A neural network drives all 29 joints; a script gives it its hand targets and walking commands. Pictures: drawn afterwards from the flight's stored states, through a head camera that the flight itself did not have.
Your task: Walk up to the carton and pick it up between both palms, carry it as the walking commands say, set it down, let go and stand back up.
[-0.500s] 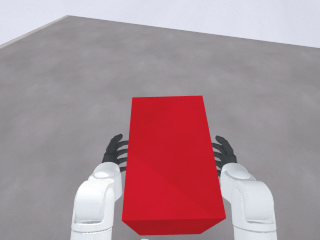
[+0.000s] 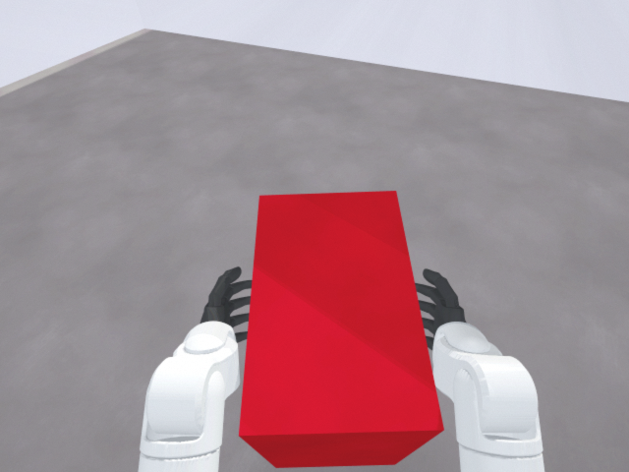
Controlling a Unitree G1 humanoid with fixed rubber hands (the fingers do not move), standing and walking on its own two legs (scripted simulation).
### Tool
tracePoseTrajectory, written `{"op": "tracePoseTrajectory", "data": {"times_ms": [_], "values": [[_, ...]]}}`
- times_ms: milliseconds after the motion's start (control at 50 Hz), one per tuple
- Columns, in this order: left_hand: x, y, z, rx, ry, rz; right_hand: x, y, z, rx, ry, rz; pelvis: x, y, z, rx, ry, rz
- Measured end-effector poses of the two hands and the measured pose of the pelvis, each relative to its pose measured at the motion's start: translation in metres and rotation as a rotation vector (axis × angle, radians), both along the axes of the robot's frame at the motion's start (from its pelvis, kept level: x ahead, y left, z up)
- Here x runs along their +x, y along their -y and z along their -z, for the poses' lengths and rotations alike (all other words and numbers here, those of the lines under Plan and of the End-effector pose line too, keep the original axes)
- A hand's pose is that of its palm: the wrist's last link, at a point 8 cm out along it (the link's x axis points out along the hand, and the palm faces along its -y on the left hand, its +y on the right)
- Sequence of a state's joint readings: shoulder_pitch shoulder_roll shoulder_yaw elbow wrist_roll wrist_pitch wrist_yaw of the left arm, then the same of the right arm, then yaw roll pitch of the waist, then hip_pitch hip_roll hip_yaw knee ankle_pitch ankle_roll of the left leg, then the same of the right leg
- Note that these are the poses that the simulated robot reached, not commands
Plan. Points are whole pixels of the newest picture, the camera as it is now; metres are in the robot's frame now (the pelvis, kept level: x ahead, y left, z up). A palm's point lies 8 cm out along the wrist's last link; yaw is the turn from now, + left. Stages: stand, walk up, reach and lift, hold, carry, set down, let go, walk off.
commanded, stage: carry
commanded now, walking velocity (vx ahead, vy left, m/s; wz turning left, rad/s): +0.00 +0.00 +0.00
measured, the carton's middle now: (331, 339) +0.29 +0.00 +0.02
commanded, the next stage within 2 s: none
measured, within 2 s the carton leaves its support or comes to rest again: neither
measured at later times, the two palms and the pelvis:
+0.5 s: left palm (202, 372) +0.21 +0.14 +0.09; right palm (446, 372) +0.21 -0.12 +0.08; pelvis -0.04 +0.01 +0.00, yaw +0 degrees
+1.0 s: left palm (211, 351) +0.24 +0.14 +0.08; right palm (440, 351) +0.24 -0.12 +0.08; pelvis -0.02 +0.01 +0.00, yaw +0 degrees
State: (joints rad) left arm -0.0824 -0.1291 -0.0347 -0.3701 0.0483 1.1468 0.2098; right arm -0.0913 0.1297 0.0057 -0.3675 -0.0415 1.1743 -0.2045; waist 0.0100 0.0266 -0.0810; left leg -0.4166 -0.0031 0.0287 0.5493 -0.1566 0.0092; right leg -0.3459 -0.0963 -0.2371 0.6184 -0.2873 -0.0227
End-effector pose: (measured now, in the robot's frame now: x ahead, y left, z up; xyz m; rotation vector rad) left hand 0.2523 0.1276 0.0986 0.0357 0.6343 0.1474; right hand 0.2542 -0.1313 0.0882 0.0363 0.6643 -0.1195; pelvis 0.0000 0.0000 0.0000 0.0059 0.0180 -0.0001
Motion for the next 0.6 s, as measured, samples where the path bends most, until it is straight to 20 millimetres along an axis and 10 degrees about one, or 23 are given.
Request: {"op": "tracePoseTrajectory", "data": {"times_ms": [600], "values": [[-0.043,-0.010,0.007,-0.011,-0.032,0.000,-0.042,-0.010,0.004,-0.014,-0.029,-0.003,-0.041,-0.009,0.002,-0.012,-0.002,-0.001]]}}
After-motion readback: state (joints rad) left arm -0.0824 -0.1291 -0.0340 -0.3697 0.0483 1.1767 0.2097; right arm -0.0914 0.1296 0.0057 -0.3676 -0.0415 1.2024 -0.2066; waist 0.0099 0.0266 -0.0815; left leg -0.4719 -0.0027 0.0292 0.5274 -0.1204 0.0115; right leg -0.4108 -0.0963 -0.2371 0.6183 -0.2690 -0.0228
